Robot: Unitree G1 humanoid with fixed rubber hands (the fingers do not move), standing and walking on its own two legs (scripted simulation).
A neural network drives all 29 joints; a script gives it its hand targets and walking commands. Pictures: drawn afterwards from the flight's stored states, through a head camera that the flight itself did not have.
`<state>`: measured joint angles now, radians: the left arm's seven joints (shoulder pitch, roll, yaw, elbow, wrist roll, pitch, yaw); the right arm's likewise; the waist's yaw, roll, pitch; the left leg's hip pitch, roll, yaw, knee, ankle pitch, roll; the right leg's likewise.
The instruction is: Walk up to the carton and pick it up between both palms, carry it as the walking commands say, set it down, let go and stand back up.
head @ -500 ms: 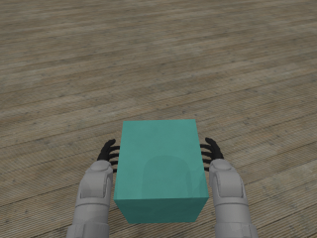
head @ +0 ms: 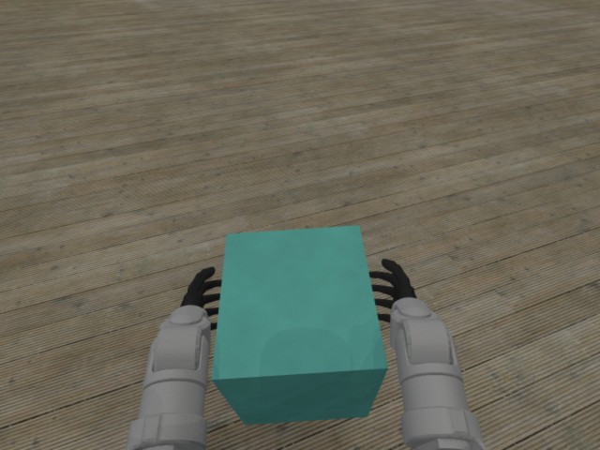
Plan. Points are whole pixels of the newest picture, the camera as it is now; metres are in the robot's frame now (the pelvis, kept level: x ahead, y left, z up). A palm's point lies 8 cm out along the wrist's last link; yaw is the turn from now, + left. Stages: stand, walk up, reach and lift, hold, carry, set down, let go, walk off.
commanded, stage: hold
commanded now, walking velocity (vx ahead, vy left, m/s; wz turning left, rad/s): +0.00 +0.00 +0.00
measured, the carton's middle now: (300, 329) +0.31 +0.02 -0.04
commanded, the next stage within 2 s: set down in 0.32 s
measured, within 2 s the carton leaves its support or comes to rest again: neither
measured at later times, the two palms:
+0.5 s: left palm (195, 316) +0.28 +0.17 +0.04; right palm (400, 309) +0.30 -0.13 +0.04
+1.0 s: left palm (208, 334) +0.30 +0.17 -0.04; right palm (388, 330) +0.32 -0.12 -0.04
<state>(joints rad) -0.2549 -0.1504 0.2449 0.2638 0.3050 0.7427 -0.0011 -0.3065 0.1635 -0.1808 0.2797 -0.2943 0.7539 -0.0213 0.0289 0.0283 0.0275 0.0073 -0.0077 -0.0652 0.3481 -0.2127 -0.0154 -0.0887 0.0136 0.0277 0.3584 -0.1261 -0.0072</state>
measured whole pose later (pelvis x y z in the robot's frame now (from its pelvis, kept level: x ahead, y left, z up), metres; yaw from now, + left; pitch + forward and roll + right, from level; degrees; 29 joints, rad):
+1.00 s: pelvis +0.00 +0.00 -0.02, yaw +0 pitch +7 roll +1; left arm -0.38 -0.18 0.41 0.52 0.33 0.42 0.01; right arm -0.40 0.19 -0.33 0.52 -0.36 0.41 -0.04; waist 0.04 0.02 -0.01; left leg -0.43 -0.03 -0.08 0.62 -0.31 -0.01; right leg -0.52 0.03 0.07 0.60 -0.20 0.00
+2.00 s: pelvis -0.04 +0.00 -0.15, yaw +1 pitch +39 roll +1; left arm -0.69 -0.07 0.45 0.62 0.22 0.27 0.00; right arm -0.66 0.18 -0.39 0.54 -0.26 0.26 -0.12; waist 0.03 -0.01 -0.24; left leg -1.47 -0.09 -0.08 1.29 -0.49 -0.04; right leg -1.55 0.07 0.10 1.25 -0.36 0.03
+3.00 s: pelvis -0.08 +0.01 -0.29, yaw +2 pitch +45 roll +1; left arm -1.11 0.09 0.41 0.80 0.18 0.27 0.05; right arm -1.05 0.05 -0.46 0.68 -0.20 0.26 -0.15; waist 0.01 -0.02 -0.09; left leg -2.01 -0.16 -0.08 1.80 -0.58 -0.06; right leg -2.08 0.13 0.11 1.73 -0.44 0.08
